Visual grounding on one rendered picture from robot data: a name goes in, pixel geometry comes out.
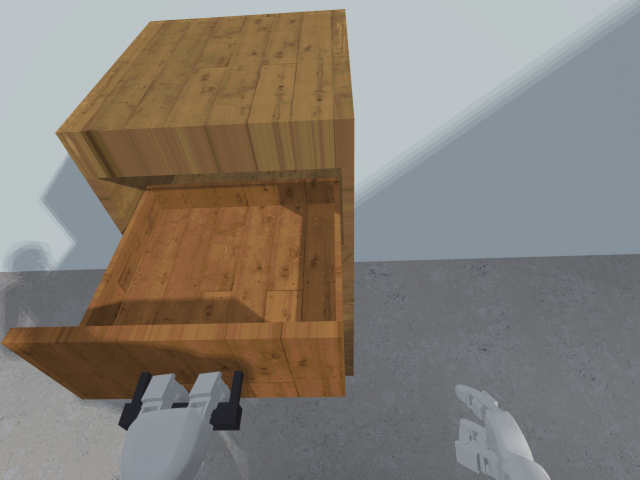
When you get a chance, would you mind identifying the right robot hand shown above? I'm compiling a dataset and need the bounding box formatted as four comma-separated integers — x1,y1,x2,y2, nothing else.
455,384,534,480

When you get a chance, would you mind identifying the right robot forearm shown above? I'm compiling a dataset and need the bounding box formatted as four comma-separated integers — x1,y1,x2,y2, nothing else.
500,458,550,480

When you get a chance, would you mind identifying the cabinet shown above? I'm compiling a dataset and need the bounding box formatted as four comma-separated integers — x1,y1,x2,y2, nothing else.
55,9,354,376

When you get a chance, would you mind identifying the drawer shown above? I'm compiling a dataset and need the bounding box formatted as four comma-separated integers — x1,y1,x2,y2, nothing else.
1,177,346,399

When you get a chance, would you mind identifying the handle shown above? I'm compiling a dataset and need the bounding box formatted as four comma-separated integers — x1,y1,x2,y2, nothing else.
118,371,244,431

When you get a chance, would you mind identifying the left robot hand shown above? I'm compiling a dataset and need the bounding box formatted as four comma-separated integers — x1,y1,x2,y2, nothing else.
121,371,231,480

